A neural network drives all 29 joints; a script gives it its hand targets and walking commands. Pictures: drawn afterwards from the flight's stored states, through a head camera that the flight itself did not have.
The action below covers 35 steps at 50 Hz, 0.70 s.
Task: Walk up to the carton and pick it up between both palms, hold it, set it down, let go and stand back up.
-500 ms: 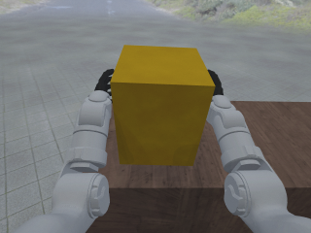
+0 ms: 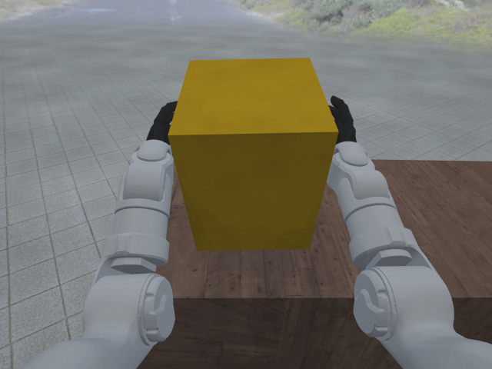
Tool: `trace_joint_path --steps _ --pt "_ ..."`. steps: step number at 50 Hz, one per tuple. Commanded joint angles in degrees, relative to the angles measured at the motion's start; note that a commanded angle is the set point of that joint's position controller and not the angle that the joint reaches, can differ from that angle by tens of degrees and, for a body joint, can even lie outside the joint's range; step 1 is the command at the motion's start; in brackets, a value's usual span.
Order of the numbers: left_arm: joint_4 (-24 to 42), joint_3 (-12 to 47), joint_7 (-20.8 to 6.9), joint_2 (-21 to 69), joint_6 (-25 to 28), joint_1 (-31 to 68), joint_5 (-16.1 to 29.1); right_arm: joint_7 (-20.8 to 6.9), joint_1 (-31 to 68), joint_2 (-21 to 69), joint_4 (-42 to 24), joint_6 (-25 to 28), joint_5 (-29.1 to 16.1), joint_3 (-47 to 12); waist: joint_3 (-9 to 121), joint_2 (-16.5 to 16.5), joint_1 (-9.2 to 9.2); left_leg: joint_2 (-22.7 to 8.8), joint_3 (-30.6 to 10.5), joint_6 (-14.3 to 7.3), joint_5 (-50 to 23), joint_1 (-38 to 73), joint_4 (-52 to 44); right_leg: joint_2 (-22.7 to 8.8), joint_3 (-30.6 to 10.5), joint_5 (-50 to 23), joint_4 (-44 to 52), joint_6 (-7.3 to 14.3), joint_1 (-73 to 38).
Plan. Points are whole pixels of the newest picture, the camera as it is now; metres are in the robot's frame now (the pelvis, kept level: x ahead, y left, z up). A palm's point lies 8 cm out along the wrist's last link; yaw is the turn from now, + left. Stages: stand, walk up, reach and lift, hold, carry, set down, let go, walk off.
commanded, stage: set down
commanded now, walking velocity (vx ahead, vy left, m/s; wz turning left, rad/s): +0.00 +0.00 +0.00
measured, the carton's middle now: (251, 157) +0.39 +0.01 +0.22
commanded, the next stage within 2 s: none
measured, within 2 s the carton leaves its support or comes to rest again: neither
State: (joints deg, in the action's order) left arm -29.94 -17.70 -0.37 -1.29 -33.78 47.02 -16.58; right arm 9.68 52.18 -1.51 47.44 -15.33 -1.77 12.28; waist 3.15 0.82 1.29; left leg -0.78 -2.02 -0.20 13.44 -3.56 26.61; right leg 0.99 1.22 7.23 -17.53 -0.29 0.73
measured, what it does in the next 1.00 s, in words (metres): stands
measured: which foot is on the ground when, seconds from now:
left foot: down 0.00-1.00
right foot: down 0.00-1.00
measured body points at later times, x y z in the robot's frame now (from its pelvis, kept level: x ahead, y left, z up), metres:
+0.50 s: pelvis +0.04 -0.01 +0.00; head -0.01 +0.01 +0.45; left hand +0.42 +0.15 +0.18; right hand +0.43 -0.15 +0.19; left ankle +0.03 +0.11 -0.74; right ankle +0.04 -0.13 -0.74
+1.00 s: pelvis +0.04 -0.01 +0.00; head -0.01 +0.01 +0.45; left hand +0.42 +0.14 +0.15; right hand +0.43 -0.15 +0.18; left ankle +0.03 +0.11 -0.74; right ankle +0.04 -0.13 -0.74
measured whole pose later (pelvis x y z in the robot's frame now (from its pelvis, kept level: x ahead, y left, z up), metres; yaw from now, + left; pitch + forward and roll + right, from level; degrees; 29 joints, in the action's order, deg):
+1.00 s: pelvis +0.04 -0.01 +0.00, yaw +0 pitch -9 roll -2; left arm -29.9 -17.1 -1.6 2.6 -23.5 37.2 -18.9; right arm 6.0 41.5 0.1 44.8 -0.1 -1.3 13.1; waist -3.2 -0.2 1.3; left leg -0.8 -2.0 -0.2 15.2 0.5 23.8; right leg 1.0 1.2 9.9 -16.5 -0.3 -2.6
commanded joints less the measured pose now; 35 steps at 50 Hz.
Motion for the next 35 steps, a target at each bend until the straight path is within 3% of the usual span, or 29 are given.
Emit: trace_joint_path --steps 1,4,8,12,15,20,23,26,32,35 --pt "-0.68 9.42 -11.31 32.11 5.91 40.39 -1.11 -9.24 41.31 29.19 -7.38 7.25 3.58 -6.04 7.4 -1.54 2.18 1.04 3.32 -1.22 9.55 -9.7 -18.96 0.67 4.11 8.51 2.19 -1.63 -12.63" --pt "1.92 9.79 -11.4 30.73 7.57 40.04 -1.72 -9.71 36.91 28.02 -3.99 8.42 4.97 -5.6 5.64 -0.91 2.47 0.99 3.75 -0.49 7.84 -8.11 -19.15 0.98 4.83 7.45 2.12 -1.79 -12.5" --pt "4.84 12.1 -10.38 30.86 9.42 38.59 -0.45 -10.04 34.6 28.85 -4.11 10.54 5.08 -7.83 8.48 -0.48 1.77 1.61 5.06 1.11 -1.08 -1.73 -16.36 0.94 5.0 5.23 3.3 -1.23 -9.48" --pt "7.32 15.26 -9.51 31.94 10.25 34.75 1.17 -9.66 34.35 29.66 -8.84 12.33 3.59 -12.16 13.12 -0.37 0.92 2.03 5.25 2.25 -13.4 5.09 -12.64 1.33 5.36 -0.28 3.66 -1.06 -9.09" --pt "10.64 17.46 -9.02 32.32 10.49 31.84 2.64 -8.73 34.18 30.03 -13.57 13.52 1.46 -16.8 17.7 -1.14 0.34 2.33 5.32 2.67 -23.9 8.51 -9.68 1.83 5.25 -8.9 2.87 -1.42 -11.86" --pt "18.61 25.38 -7.65 35.27 11.7 31.55 6.91 -6.89 35.33 32.55 -22.38 15.2 -3.4 -25.7 26.08 -1.36 1.74 2.71 4.05 4.38 -38.68 12.24 -4.52 2.13 4.28 -27.6 -0.25 -2.25 -16.74" --pt "21.42 28.95 -7.41 36.93 11.64 30.66 8.39 -5.7 35.06 33.16 -25.75 15.81 -5.32 -28.31 26.3 -1.25 3.17 3.12 3.59 4.68 -39.47 11.25 -3.84 1.94 3.76 -32.43 -1.09 -2.35 -18.74" --pt "22.9 30.85 -7.26 38.03 11.67 30.67 8.94 -5.1 34.0 33.44 -26.7 16.01 -5.91 -29.0 24.45 -0.82 4.1 2.92 3.16 5.09 -39.55 12.11 -3.49 2.14 3.92 -30.36 -0.51 -2.11 -17.46" --pt "14.2 25.15 -8.95 35.86 10.73 29.96 4.97 -5.99 29.92 30.41 -16.93 14.77 -1.13 -20.14 13.06 -0.78 5.33 2.41 3.67 4.2 -27.44 9.37 -7.24 1.71 4.73 -13.99 2.81 -1.37 -11.92" --pt "8.86 21.04 -10.02 34.17 10.43 30.22 2.05 -7.05 28.44 28.7 -11.47 14.62 2.04 -14.91 6.42 -1.15 4.95 2.17 4.02 3.24 -18.19 5.64 -10.19 1.33 5.01 -4.91 4.05 -0.92 -9.48"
